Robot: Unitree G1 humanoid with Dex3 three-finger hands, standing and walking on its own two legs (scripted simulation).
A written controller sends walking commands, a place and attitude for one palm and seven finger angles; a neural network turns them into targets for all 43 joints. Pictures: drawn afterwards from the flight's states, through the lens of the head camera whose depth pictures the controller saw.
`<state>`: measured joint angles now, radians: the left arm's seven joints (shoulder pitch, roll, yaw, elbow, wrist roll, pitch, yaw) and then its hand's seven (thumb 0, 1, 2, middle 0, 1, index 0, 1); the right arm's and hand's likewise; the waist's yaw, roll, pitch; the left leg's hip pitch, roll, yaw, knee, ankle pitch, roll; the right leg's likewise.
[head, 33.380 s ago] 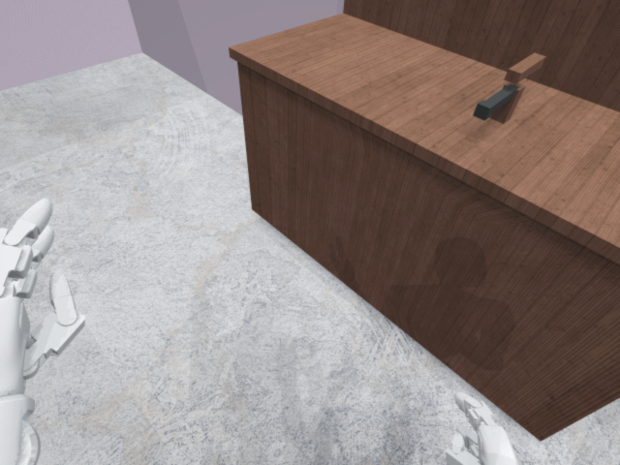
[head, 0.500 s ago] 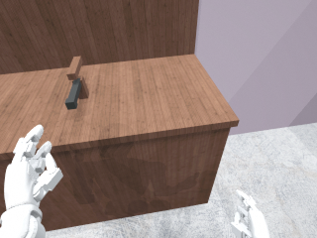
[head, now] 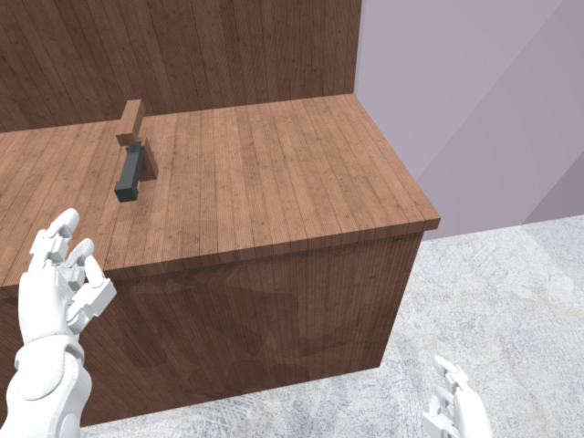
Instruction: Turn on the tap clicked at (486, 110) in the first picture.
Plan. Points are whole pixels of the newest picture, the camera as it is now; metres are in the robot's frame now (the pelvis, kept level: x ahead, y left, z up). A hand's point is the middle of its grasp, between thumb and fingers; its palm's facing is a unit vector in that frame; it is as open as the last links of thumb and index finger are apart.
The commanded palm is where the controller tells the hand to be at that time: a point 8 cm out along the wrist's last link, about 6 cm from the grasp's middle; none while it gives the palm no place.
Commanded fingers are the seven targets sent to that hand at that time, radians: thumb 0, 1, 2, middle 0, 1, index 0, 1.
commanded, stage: reach beside the lever's end, fingers flat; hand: left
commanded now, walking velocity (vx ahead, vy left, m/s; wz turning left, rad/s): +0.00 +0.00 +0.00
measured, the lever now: (126, 190) +0.45 +0.36 +0.10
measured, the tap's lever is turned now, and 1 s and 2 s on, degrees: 0 0 0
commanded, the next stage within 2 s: push the lever round in 1.72 s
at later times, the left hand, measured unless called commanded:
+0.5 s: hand (106, 244) +0.30 +0.30 +0.13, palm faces +0.54 -0.83 -0.09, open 7.5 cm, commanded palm +0.26 +0.34 +0.13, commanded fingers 0.00 0.90 0.90 -0.17 -0.23 -0.17 -0.23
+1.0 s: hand (106, 215) +0.37 +0.34 +0.11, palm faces +0.54 -0.84 -0.08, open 7.7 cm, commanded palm +0.33 +0.39 +0.11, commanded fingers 0.00 0.90 0.90 -0.15 -0.16 -0.15 -0.16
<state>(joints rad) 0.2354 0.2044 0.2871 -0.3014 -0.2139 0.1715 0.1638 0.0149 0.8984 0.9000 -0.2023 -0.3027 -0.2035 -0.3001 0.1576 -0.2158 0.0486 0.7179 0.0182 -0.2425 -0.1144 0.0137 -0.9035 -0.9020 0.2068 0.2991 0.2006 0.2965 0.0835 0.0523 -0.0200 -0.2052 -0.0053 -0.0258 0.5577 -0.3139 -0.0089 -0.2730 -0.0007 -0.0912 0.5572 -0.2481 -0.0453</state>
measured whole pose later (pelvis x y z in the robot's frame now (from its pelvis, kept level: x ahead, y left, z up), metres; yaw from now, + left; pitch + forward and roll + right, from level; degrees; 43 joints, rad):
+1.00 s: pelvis +0.00 +0.01 -0.01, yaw -1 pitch +6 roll +0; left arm -0.40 0.46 0.54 0.64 -0.16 -0.09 0.01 0.01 0.90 0.90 -0.16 -0.19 -0.16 -0.19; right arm 0.26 -0.27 0.01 0.74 0.03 -0.14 -0.12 0.01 -0.90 -0.90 0.21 0.30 0.20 0.30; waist 0.00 0.03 -0.03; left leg -0.41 0.00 -0.02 0.66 -0.35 0.00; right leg -0.47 0.01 -0.08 0.62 -0.25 -0.04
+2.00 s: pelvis +0.01 +0.03 -0.01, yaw -1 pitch +10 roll -2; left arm -0.51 0.51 0.56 0.80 -0.12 -0.18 -0.02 0.02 0.90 0.90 -0.15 -0.15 -0.15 -0.15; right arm 0.29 -0.25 0.02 0.69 0.02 -0.08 -0.08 0.01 -0.90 -0.90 0.21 0.30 0.20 0.30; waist -0.01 0.02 -0.07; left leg -0.52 0.00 -0.02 0.74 -0.39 0.03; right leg -0.55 0.00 -0.08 0.64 -0.27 -0.01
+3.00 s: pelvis +0.00 +0.02 -0.01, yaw -1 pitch +10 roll -2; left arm -0.59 0.39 0.47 0.82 -0.07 -0.20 0.23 0.01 0.94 0.92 -0.15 -0.15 -0.15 -0.15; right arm 0.29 -0.25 0.01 0.74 0.00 -0.09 -0.07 0.01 -0.91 -0.90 0.21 0.30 0.20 0.30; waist -0.04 0.03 -0.07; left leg -0.52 0.00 -0.02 0.72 -0.37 0.01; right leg -0.56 0.00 -0.09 0.64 -0.26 -0.03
